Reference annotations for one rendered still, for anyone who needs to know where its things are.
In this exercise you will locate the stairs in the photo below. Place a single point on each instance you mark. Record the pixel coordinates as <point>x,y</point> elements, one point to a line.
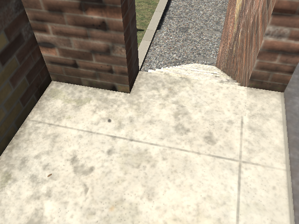
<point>197,71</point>

